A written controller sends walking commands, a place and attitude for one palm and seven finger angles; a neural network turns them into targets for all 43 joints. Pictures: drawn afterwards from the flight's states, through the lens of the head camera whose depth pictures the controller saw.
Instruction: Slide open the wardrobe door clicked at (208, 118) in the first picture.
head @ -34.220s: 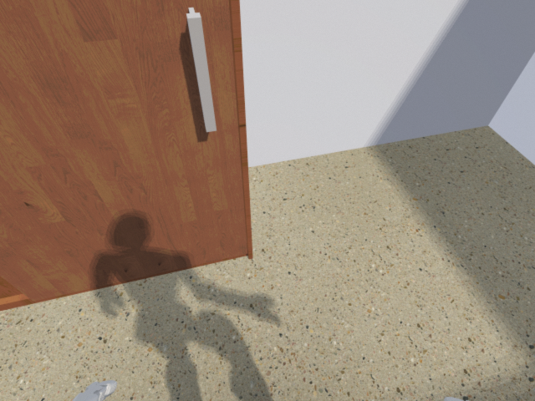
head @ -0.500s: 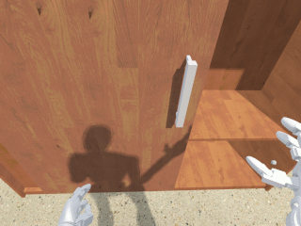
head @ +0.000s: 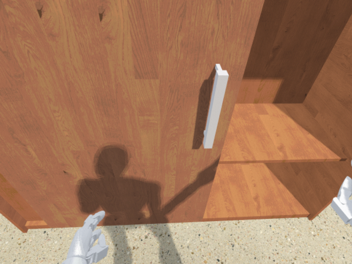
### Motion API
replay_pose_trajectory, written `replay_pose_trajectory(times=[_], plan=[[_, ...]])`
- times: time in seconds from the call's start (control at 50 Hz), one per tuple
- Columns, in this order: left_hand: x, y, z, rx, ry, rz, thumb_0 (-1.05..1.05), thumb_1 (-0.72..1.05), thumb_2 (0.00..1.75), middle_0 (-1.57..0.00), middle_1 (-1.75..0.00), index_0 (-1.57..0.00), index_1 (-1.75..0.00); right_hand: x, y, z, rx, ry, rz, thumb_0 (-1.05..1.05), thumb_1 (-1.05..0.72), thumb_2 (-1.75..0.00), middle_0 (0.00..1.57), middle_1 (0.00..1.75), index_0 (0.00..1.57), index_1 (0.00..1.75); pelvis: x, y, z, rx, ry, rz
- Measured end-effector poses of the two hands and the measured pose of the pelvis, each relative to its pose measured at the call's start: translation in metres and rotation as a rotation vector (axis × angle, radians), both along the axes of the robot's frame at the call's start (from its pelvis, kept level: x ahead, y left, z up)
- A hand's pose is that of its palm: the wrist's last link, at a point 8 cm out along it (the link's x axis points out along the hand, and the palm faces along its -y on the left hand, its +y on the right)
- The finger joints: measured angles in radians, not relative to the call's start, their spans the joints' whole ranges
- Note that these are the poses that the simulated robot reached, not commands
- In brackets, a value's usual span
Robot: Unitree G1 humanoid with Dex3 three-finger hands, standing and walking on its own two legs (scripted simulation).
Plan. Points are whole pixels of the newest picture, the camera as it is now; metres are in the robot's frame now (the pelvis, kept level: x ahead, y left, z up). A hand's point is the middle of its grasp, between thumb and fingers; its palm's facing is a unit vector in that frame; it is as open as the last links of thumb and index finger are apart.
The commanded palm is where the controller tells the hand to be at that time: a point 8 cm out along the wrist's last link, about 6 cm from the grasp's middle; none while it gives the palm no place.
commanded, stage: draw the hand back to the body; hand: right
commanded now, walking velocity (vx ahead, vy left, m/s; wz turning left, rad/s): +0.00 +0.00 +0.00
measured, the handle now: (212, 109) +0.50 -0.11 +0.10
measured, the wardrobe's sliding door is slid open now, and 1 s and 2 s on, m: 0.67 0.67 0.67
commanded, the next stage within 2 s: step back with the hand held close in 0.14 s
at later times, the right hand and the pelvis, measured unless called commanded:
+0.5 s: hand (317, 195) +0.20 -0.25 +0.15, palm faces +0.38 +0.83 -0.42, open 7.4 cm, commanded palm +0.14 -0.30 +0.17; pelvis -0.01 +0.00 -0.01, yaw +2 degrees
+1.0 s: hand out of the picture +0.12 -0.28 +0.15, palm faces +0.47 +0.79 -0.39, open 7.4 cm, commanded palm +0.05 -0.33 +0.17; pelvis -0.09 -0.03 -0.02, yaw +0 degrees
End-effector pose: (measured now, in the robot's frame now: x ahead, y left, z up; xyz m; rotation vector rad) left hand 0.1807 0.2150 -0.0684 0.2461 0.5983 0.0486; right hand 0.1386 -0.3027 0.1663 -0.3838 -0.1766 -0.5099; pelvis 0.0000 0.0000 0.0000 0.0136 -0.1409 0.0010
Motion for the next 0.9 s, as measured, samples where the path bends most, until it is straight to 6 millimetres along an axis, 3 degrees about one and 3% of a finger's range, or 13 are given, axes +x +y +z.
replay_pose_trajectory(times=[0.18, 0.34, 0.54, 0.7, 0.9], plan=[[-0.004, 0.007, -0.002, -0.016, -0.007, 0.015, 0.02, 0.9, 0.9, -0.2, -0.3, -0.2, -0.3, 0.002, 0.014, 0.003, -0.021, 0.009, 0.036, 0.02, -0.89, -0.9, 0.21, 0.3, 0.21, 0.3, 0.001, 0.008, 0.0, 0.0, -0.002, 0.005], [-0.01, 0.019, -0.005, -0.005, 0.023, 0.029, 0.02, 0.9, 0.9, -0.2, -0.3, -0.2, -0.3, 0.006, 0.011, 0.007, -0.054, -0.005, 0.02, 0.02, -0.89, -0.9, 0.21, 0.3, 0.21, 0.3, -0.002, 0.013, -0.001, 0.01, 0.032, 0.006], [-0.039, 0.023, -0.012, 0.025, 0.081, 0.156, 0.02, 0.9, 0.9, -0.2, -0.3, -0.2, -0.3, 0.021, 0.013, -0.003, -0.116, 0.071, 0.158, 0.02, -0.89, -0.9, 0.21, 0.3, 0.21, 0.3, -0.014, -0.009, -0.008, -0.003, 0.119, 0.04], [-0.065, 0.007, -0.016, 0.022, 0.087, 0.175, 0.02, 0.9, 0.9, -0.2, -0.3, -0.2, -0.3, -0.003, -0.009, 0.008, -0.191, 0.011, 0.13, 0.02, -0.89, -0.9, 0.21, 0.3, 0.21, 0.3, -0.035, -0.019, -0.014, -0.011, 0.118, 0.048], [-0.099, -0.002, -0.021, 0.041, 0.081, 0.133, 0.02, 0.9, 0.89, -0.2, -0.3, -0.2, -0.3, -0.045, -0.014, -0.007, -0.13, -0.049, 0.08, 0.02, -0.89, -0.9, 0.21, 0.3, 0.21, 0.3, -0.069, -0.024, -0.021, 0.004, 0.116, 0.031]])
